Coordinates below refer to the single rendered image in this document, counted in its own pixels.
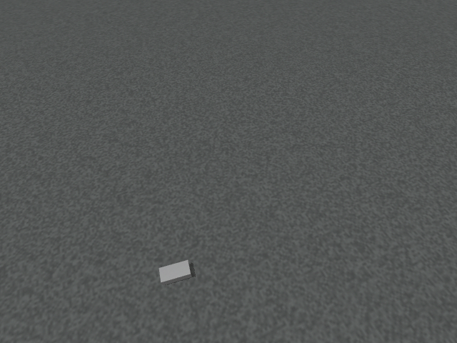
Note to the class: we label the small box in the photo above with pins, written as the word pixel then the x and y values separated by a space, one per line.
pixel 175 272

